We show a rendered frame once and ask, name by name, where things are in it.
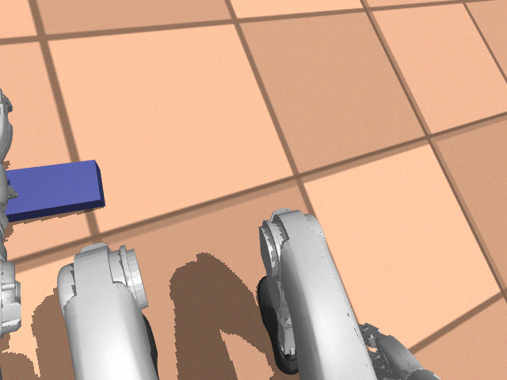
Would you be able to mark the left robot hand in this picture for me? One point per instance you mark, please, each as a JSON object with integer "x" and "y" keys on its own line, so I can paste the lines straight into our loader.
{"x": 6, "y": 134}

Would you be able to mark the left robot foot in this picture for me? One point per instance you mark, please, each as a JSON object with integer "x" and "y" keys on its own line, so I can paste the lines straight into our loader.
{"x": 154, "y": 353}

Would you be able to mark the right robot foot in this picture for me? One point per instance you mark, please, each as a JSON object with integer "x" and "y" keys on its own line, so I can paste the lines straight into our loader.
{"x": 286, "y": 363}

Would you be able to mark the carton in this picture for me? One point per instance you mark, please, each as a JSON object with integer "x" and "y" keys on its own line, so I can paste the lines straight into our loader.
{"x": 54, "y": 189}

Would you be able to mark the left robot arm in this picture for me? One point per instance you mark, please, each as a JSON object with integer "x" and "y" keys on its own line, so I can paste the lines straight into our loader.
{"x": 10, "y": 289}

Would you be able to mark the right robot hand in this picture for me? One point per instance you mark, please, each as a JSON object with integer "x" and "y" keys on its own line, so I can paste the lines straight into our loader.
{"x": 392, "y": 360}

